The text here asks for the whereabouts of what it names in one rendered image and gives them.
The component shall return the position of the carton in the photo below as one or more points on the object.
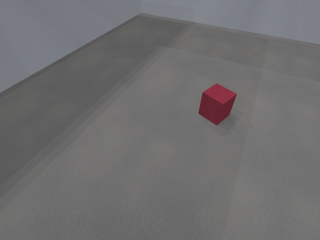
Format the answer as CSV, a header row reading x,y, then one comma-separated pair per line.
x,y
216,103

